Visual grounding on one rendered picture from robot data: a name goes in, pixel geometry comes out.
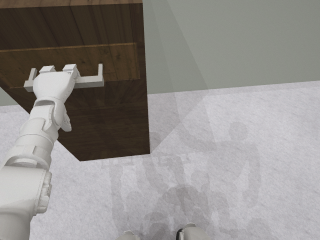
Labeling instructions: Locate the drawer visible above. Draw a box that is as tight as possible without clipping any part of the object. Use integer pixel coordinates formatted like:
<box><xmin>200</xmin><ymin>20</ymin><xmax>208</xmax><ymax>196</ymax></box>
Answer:
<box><xmin>0</xmin><ymin>42</ymin><xmax>139</xmax><ymax>87</ymax></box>

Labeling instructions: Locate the robot left upper arm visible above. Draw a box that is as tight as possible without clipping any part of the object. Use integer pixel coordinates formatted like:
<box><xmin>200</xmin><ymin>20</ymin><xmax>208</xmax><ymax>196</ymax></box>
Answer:
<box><xmin>0</xmin><ymin>166</ymin><xmax>52</xmax><ymax>240</ymax></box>

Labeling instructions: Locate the left robot shin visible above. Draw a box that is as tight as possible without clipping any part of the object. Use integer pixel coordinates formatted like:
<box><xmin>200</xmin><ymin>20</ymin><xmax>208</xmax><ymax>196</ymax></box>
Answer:
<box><xmin>123</xmin><ymin>230</ymin><xmax>134</xmax><ymax>235</ymax></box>

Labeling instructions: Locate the robot shin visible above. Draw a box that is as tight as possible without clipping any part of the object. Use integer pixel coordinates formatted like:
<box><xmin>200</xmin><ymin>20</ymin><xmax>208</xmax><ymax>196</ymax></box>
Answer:
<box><xmin>183</xmin><ymin>223</ymin><xmax>196</xmax><ymax>230</ymax></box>
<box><xmin>123</xmin><ymin>230</ymin><xmax>134</xmax><ymax>235</ymax></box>

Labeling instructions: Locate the cabinet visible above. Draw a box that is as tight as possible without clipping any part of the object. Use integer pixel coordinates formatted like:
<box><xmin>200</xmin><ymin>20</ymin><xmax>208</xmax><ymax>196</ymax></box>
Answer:
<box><xmin>0</xmin><ymin>0</ymin><xmax>150</xmax><ymax>162</ymax></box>

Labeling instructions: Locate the handle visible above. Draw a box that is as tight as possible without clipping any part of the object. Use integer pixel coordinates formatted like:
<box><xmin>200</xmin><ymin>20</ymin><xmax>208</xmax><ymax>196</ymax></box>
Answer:
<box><xmin>23</xmin><ymin>63</ymin><xmax>104</xmax><ymax>92</ymax></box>

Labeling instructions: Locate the left robot forearm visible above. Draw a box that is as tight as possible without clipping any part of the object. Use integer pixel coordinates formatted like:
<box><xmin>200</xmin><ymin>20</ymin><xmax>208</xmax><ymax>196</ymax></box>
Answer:
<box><xmin>0</xmin><ymin>96</ymin><xmax>65</xmax><ymax>172</ymax></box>

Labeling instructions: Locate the right robot shin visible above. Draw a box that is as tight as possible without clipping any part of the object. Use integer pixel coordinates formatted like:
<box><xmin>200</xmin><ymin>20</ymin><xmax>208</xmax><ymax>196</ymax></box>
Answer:
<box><xmin>183</xmin><ymin>223</ymin><xmax>196</xmax><ymax>230</ymax></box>

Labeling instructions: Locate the robot left hand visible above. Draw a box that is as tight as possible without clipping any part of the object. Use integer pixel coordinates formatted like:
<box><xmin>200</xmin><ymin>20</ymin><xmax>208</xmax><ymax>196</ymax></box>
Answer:
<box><xmin>33</xmin><ymin>64</ymin><xmax>81</xmax><ymax>132</ymax></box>

